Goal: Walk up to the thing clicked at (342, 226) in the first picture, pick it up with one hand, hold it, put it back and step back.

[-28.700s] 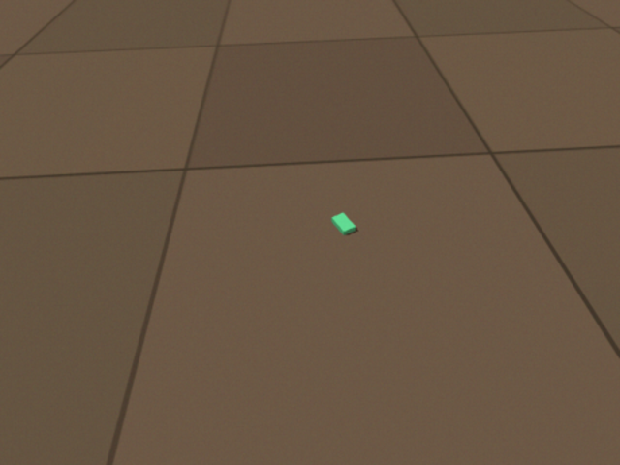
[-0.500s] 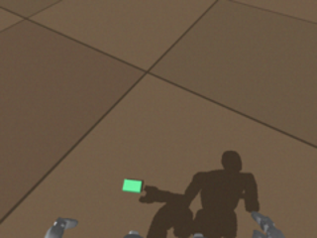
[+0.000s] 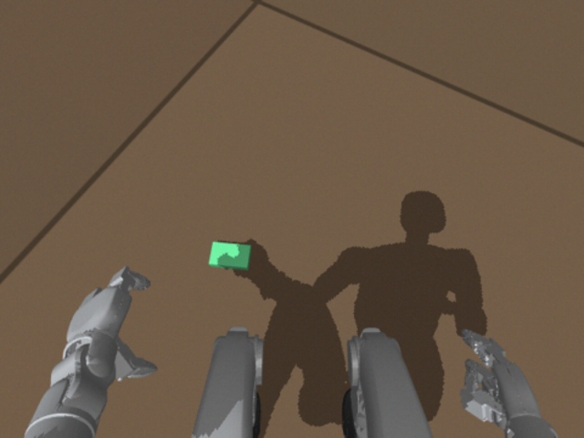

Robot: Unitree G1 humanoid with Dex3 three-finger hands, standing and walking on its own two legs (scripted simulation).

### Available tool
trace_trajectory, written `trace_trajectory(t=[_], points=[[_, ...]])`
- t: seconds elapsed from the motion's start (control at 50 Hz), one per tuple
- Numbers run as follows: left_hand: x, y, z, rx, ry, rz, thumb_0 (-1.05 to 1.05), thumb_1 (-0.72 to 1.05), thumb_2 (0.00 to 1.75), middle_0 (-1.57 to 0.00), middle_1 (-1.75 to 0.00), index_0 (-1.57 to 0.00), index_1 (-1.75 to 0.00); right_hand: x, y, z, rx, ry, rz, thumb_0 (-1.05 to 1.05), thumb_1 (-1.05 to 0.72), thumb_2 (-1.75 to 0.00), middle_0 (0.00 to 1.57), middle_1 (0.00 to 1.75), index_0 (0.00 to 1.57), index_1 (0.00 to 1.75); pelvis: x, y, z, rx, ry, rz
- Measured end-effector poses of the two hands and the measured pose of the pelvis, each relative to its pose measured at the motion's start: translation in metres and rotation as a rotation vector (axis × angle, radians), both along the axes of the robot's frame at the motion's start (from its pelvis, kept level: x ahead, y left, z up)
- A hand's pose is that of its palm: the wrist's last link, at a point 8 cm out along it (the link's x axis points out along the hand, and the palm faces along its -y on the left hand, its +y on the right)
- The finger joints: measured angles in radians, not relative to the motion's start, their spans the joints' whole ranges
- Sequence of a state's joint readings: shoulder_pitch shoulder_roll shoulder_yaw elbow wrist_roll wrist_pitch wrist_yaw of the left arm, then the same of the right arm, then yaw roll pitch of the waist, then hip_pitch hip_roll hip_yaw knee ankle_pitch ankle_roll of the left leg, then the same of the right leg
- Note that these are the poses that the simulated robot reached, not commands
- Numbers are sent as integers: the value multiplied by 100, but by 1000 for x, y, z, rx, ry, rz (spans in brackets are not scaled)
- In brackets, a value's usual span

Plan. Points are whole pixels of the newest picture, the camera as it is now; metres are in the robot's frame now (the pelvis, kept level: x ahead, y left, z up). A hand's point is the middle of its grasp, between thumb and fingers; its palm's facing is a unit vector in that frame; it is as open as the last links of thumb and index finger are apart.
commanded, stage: rise first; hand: left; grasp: from above
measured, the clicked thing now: (230, 256) +0.51 +0.19 -0.51
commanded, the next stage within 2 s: none
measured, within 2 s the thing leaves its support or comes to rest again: neither
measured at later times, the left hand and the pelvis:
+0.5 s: hand (170, 289) +0.37 +0.26 -0.29, palm faces -0.49 -0.13 -0.86, open 13.9 cm; pelvis -0.05 +0.01 -0.14, yaw -3 degrees
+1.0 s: hand (181, 273) +0.42 +0.26 -0.35, palm faces -0.49 +0.02 -0.87, open 14.3 cm; pelvis -0.03 +0.01 -0.18, yaw -5 degrees
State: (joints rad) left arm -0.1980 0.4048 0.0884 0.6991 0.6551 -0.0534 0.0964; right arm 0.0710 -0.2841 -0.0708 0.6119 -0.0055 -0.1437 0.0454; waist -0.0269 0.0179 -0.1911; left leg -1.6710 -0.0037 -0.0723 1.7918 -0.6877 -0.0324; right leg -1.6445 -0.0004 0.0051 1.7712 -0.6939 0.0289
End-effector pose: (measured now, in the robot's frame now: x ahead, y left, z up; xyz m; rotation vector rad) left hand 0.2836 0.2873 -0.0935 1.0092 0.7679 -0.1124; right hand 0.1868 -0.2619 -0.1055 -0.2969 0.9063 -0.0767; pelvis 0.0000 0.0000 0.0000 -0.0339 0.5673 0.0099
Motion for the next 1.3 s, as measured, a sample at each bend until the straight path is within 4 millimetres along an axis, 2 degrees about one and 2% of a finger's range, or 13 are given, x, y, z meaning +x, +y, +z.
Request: trace_trajectory(t=[0.12,0.22,0.34,0.46,0.58,0.76,1.02,1.3], points=[[27,-1,-44,90,-19,-129,0,-48,93,-16,-102,-16,-101,-47,-5,-64,9,133,-17,1,-92,-91,20,30,20,30,-21,-3,-47,-4,27,-8],[49,-2,-78,140,-38,-246,0,-47,93,-17,-101,-18,-99,-91,-10,-103,-9,232,-45,1,-93,-91,20,30,20,30,-34,-4,-84,-13,28,-14],[74,-10,-111,180,-86,-366,0,-48,96,-16,-100,-16,-99,-134,-15,-129,-45,324,-89,1,-92,-91,20,30,20,30,-43,-1,-118,-32,17,-20],[93,-15,-137,233,-114,-447,0,-49,100,-12,-100,-11,-99,-161,-15,-141,-72,397,-127,1,-89,-90,20,30,20,30,-46,4,-139,-50,14,-22],[109,-18,-156,273,-117,-498,0,-52,104,-9,-97,-8,-97,-172,-11,-148,-81,444,-137,1,-88,-90,20,30,20,30,-44,8,-151,-62,23,-21],[131,-22,-179,305,-110,-565,0,-54,106,-8,-93,-6,-94,-171,-6,-161,-85,476,-121,0,-89,-90,20,30,20,30,-40,11,-167,-76,32,-24],[147,-24,-205,330,-136,-641,0,-53,104,-9,-91,-7,-92,-171,-3,-175,-99,524,-97,0,-90,-90,20,30,20,30,-34,12,-185,-88,39,-36],[162,-33,-226,345,-143,-642,0,-50,102,-10,-92,-9,-92,-186,-3,-181,-109,575,-102,0,-90,-90,20,30,20,30,-32,11,-195,-89,48,-48]])
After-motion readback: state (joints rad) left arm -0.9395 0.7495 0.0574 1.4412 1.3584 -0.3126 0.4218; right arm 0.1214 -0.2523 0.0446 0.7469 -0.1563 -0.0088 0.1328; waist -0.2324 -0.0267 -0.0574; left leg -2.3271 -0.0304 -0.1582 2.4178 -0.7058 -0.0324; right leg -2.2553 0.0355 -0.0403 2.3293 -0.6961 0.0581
